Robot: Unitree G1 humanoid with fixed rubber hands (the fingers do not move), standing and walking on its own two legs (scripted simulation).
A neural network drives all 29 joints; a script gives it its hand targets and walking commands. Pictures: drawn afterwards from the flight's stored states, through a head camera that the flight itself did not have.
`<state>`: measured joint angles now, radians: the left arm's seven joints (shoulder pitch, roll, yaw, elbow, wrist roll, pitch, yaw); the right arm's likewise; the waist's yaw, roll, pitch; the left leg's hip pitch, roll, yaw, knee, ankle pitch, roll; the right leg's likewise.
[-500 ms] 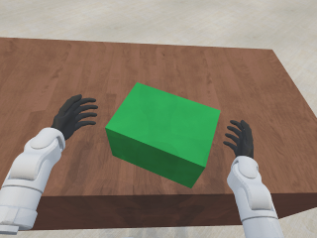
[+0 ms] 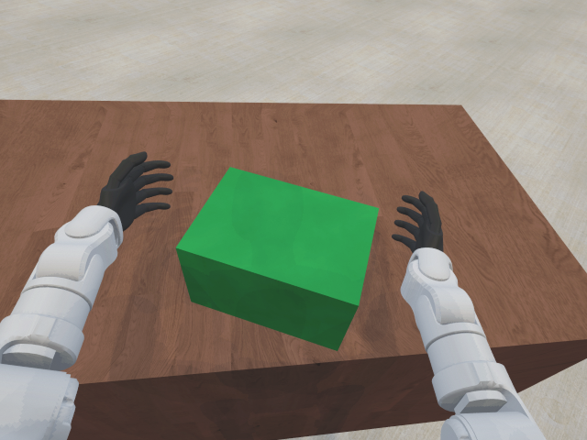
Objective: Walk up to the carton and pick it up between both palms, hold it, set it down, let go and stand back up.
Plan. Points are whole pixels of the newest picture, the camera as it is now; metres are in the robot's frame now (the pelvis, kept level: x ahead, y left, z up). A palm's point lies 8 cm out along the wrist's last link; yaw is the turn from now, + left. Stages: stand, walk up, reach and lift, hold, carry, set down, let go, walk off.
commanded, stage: reach and lift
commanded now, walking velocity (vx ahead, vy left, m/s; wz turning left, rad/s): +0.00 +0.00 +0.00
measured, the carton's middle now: (282, 256) +0.40 -0.01 -0.03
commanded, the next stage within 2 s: none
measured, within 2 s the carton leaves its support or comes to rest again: neither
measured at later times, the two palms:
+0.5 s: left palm (130, 204) +0.44 +0.21 +0.07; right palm (423, 258) +0.35 -0.22 +0.04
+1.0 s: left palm (172, 229) +0.44 +0.17 +0.00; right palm (427, 278) +0.34 -0.24 -0.02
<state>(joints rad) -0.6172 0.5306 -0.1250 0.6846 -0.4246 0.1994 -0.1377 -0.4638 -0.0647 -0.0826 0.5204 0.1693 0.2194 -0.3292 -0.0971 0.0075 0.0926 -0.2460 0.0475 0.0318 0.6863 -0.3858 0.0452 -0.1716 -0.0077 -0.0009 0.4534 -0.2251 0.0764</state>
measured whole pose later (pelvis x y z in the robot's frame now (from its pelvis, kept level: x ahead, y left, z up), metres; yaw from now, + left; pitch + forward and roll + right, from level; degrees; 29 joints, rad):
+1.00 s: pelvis +0.00 -0.02 -0.01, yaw -1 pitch +21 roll -3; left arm -0.75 0.47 -0.20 1.12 -0.35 -0.21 -0.15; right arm -0.58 -0.06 -0.08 1.02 0.17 -0.30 -0.30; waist -0.14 0.01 -0.14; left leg -0.74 0.05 0.03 0.70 -0.32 0.02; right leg -0.71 -0.01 0.00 0.56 -0.21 0.06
